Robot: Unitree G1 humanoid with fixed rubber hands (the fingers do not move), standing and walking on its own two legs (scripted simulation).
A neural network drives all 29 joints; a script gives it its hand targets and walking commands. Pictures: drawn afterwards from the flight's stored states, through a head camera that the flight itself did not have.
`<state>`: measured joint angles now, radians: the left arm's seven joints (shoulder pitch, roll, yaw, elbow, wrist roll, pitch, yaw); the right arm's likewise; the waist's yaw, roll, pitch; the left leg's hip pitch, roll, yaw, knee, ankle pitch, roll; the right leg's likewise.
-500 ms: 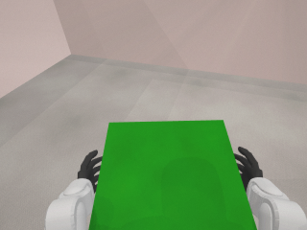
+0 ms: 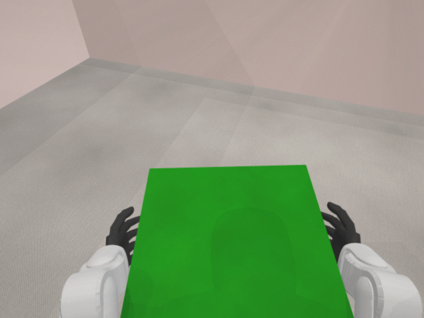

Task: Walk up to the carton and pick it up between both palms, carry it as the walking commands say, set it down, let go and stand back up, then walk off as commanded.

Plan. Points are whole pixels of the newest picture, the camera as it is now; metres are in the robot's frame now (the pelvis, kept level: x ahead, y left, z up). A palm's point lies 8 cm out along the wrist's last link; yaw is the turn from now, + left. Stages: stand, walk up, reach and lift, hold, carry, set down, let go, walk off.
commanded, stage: carry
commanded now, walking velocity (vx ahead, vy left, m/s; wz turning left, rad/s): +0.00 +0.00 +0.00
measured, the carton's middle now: (229, 259) +0.25 -0.01 +0.02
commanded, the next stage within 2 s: hold in 1.62 s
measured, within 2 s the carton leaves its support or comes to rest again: neither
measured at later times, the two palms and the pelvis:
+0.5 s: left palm (104, 285) +0.18 +0.18 +0.09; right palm (364, 283) +0.18 -0.19 +0.11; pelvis -0.05 +0.00 +0.00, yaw +0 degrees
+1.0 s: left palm (105, 305) +0.16 +0.18 +0.08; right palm (368, 306) +0.16 -0.19 +0.09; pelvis -0.09 -0.01 +0.00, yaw +1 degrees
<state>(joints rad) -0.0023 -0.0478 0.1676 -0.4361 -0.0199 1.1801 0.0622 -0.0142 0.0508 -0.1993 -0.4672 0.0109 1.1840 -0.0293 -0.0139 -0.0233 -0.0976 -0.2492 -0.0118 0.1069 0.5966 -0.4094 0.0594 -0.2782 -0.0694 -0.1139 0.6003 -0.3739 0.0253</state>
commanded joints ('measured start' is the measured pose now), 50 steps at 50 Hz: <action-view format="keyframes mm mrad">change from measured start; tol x16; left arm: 1 -527 -713 -753 -237 -235 -33 -95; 26 -591 -707 -747 -251 -258 5 -87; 31 -549 -661 -632 -31 -166 -36 -103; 35 -534 -796 -751 -235 -264 -29 -113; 37 -521 -687 -627 6 -160 -57 -112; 39 -500 -720 -716 -201 -215 -37 -98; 45 -471 -704 -650 -66 -170 -69 -119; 49 -502 -787 -761 -243 -233 -61 -103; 50 -504 -626 -606 36 -109 -87 -108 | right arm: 1 -365 728 727 -60 231 -17 100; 31 -446 644 607 43 138 -33 83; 35 -485 760 753 -229 234 -28 81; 37 -477 659 627 21 137 -52 84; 47 -395 743 735 -167 209 -49 92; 48 -402 685 655 -7 157 -58 94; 49 -431 756 749 -198 229 -54 97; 50 -411 616 592 121 108 -74 103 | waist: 1 10 101 -261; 20 8 -25 -34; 50 16 70 -200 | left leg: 1 153 180 -146 -56 919 24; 24 -78 154 -208 -261 124 31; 30 -17 147 -158 -187 352 19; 36 -94 127 -158 -219 76 9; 45 -20 135 -139 -129 353 10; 50 -73 167 -203 -216 194 31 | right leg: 1 57 -60 69 -37 340 -43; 11 94 -85 78 -50 536 -49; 20 4 -63 81 -147 90 -34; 45 46 -80 88 -108 274 -60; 50 -8 -51 85 -88 114 -60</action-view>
